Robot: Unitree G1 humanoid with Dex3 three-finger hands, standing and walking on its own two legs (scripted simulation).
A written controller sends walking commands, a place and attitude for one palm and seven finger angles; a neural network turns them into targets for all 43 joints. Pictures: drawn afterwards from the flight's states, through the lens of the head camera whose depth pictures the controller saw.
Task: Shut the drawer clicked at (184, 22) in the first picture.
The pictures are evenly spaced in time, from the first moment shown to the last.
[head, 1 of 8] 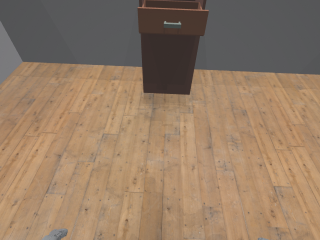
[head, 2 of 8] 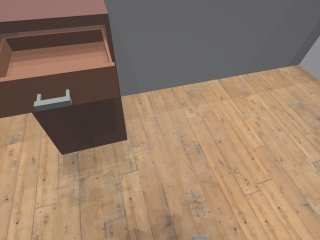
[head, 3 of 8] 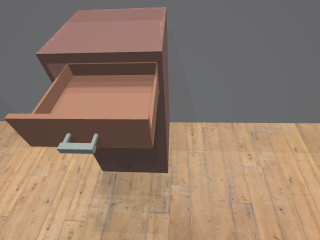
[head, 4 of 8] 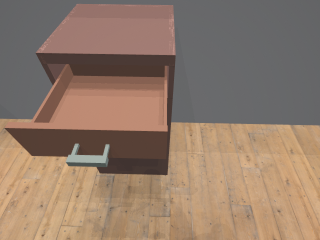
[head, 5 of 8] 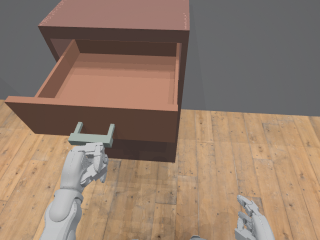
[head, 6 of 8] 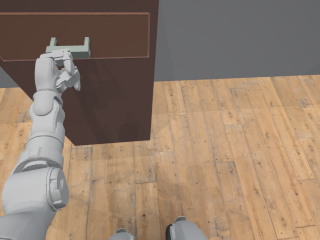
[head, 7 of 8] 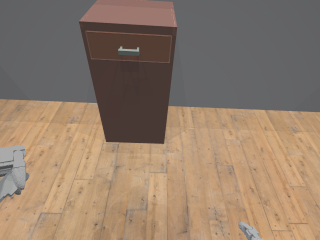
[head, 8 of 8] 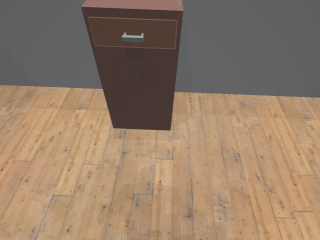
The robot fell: no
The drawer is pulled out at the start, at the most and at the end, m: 0.28 0.28 0.00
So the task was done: yes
